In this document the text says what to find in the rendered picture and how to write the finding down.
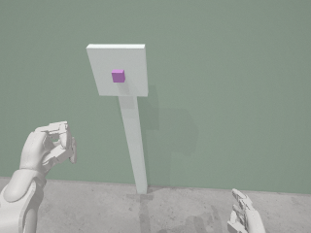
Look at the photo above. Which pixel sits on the robot left hand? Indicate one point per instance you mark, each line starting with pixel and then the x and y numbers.
pixel 41 153

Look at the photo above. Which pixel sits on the button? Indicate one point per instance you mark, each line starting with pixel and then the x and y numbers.
pixel 118 76

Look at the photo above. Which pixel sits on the robot right hand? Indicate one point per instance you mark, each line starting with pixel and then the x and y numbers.
pixel 250 219

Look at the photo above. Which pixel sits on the left robot forearm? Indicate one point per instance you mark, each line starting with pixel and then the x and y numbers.
pixel 20 200

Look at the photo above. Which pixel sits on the panel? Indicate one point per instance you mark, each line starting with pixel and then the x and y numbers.
pixel 131 58

